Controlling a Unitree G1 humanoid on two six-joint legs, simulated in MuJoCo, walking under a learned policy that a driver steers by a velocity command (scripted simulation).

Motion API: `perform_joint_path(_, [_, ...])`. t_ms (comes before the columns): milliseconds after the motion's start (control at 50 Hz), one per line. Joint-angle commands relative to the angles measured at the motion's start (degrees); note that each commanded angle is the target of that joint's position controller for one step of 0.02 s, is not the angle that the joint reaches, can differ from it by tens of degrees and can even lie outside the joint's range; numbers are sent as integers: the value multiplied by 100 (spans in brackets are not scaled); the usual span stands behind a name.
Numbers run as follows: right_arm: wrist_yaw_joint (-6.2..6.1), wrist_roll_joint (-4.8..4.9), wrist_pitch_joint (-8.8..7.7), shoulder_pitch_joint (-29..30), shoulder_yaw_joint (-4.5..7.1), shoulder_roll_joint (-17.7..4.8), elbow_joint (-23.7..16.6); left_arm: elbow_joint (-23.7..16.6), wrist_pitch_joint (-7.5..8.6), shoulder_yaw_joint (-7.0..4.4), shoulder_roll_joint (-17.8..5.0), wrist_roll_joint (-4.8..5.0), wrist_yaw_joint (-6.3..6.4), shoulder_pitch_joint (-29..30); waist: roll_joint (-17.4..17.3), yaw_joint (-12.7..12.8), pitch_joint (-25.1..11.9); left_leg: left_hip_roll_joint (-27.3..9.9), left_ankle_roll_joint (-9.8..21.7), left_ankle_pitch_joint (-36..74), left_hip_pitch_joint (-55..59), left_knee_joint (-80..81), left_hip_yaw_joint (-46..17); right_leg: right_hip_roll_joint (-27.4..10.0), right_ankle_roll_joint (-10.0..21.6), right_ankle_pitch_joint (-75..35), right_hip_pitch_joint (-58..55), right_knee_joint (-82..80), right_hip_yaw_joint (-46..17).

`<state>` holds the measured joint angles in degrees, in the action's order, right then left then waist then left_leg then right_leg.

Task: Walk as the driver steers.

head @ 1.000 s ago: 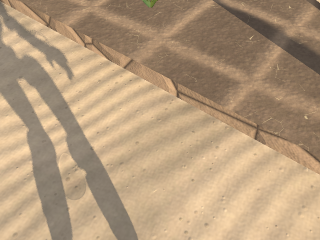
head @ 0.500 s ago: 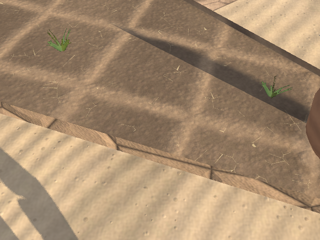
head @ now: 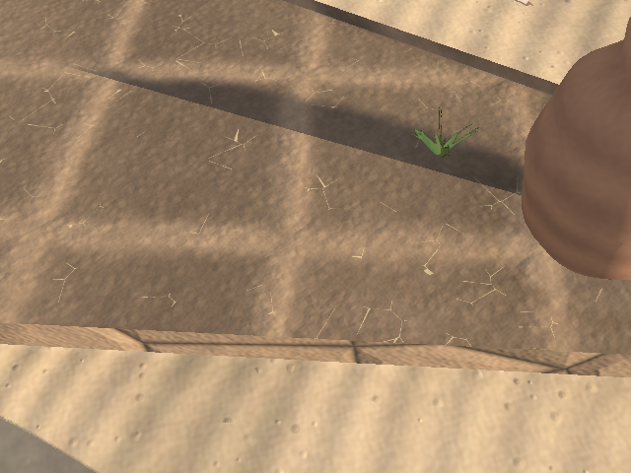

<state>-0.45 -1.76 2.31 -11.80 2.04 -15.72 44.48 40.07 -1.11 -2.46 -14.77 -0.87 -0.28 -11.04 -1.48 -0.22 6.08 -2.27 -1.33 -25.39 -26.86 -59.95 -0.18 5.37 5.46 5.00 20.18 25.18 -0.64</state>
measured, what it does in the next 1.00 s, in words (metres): steps on the spot: left foot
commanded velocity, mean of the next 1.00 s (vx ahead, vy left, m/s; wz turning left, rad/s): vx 0.01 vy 0.00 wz -0.06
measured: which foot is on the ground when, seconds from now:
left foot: up 0.00-0.18, down 0.20-1.00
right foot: down 0.00-1.00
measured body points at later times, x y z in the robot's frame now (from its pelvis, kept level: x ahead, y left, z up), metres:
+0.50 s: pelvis +0.04 +0.05 +0.00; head +0.05 +0.05 +0.45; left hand +0.17 +0.31 -0.12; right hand +0.14 -0.20 -0.12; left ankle +0.03 +0.16 -0.73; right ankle +0.09 -0.06 -0.73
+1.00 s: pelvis +0.06 +0.07 +0.01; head +0.07 +0.07 +0.46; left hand +0.16 +0.33 -0.13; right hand +0.12 -0.20 -0.13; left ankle +0.03 +0.16 -0.73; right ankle +0.09 -0.06 -0.73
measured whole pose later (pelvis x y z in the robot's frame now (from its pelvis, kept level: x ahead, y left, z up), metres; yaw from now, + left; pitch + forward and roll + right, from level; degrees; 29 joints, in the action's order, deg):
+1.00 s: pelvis +0.06 +0.07 +0.01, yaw -2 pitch -2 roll +0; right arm -0.9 -0.6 -1.2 -12.2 -0.1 -14.5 56.0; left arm 61.7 -0.9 -2.0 -14.2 -0.2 2.3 -5.9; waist 0.0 0.0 2.1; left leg 2.2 2.3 -16.6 -7.3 -25.5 0.8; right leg 1.0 -0.8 11.1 13.1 25.8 -4.3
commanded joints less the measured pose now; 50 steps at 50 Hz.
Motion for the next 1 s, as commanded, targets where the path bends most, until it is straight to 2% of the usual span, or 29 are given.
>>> perform_joint_path(20, [-21,13,75,-619,109,-435,-62,-144,76,-212,-795,-43,1,-124,665,-45,-1115,7,24,177,531,564,-18,-1501,782,-605,-577,-1039,-1367])
perform_joint_path(40, [-23,14,89,-541,99,-419,-60,-89,59,-205,-778,-55,-7,-119,745,-3,-1055,17,43,237,605,814,-17,-1474,758,-46,-505,-1125,-1396])
perform_joint_path(60, [-171,249,-14,-64,172,-536,-213,-321,141,-212,-827,44,65,455,724,3,-972,-164,-84,355,588,1099,-365,-1546,789,825,-352,-1126,-1607])
perform_joint_path(100, [-286,183,-105,23,142,-513,-190,-211,180,-197,-842,37,142,463,798,55,-941,-81,-196,400,826,1665,-311,-1537,780,1519,-261,-1187,-1736])
perform_joint_path(140, [-276,169,-158,-154,134,-459,-72,-73,141,-177,-799,43,153,389,743,11,-870,14,-189,662,1234,2307,-175,-1463,682,1863,-101,-1094,-1707])
perform_joint_path(180, [-203,134,-193,-432,121,-358,93,90,110,-112,-617,87,146,227,604,-107,-775,112,-30,1221,1869,3197,0,-1213,348,2412,242,-951,-1543])
perform_joint_path(200, [-186,74,-215,-458,112,-431,69,201,127,-55,-464,48,126,34,389,-96,-681,-181,111,1426,2072,3531,-291,-1042,62,2580,431,-803,-1446])
perform_joint_path(220, [-195,37,-227,-289,183,-833,4,207,154,-74,-464,-1,106,-140,-204,171,-488,-600,369,1211,1785,3593,-727,-661,-207,2440,572,-486,-1001])
perform_joint_path(240, [-157,40,-266,-189,169,-700,63,180,162,-83,-460,-10,121,70,-611,179,-461,-617,571,281,925,3916,-869,-374,-410,1808,-67,-173,-508])
perform_joint_path(260, [-122,20,-336,-6,86,-460,22,174,157,-81,-458,-40,131,247,-685,175,-440,-590,554,-155,535,4214,-951,-357,-495,1220,-604,110,-450])
perform_joint_path(300, [-88,7,-455,265,58,-465,10,254,102,-94,-452,-56,164,266,-799,264,-415,-504,372,36,376,4278,-874,-472,-431,729,-953,168,-499])
perform_joint_path(320, [-85,27,-499,258,49,-463,32,297,77,-106,-504,-58,165,226,-700,256,-408,-456,328,240,442,4198,-805,-538,-378,631,-966,111,-572])
perform_joint_path(340, [-88,54,-522,167,41,-486,50,355,71,-122,-564,-31,161,231,-447,194,-423,-363,288,451,586,4083,-674,-578,-301,617,-889,63,-638])
perform_joint_path(380, [-102,95,-532,21,48,-561,116,447,90,-113,-519,1,145,304,-151,95,-483,-269,287,811,899,3877,-556,-604,-255,535,-753,-7,-680])
perform_joint_path(500, [-96,106,-490,-40,-5,-497,249,802,127,-109,-476,33,146,370,182,-1,-750,-166,363,1603,1271,3724,-438,-655,-331,-241,-988,34,-698])
perform_joint_path(660, [-49,121,-444,5,-43,-469,507,1302,85,-113,-574,64,236,434,165,15,-739,-68,370,1978,1418,3812,-341,-701,-339,-548,-1201,5,-705])
perform_joint_path(1000, [-66,115,-405,-125,-99,-531,977,2013,74,-56,-617,66,280,615,104,32,-589,-21,392,1777,1439,4040,-340,-688,-410,-303,-1198,-145,-596])
Keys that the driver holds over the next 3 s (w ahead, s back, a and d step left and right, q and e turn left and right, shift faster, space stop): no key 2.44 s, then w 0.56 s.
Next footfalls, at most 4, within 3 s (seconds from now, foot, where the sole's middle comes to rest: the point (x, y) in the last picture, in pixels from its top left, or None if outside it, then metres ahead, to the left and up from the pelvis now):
0.20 left None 0.07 0.16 -0.77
2.74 right None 0.19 -0.06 -0.77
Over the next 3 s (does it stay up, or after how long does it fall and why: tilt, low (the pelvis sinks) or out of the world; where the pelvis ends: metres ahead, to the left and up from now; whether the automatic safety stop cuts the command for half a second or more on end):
stays up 0.24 0.01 0.01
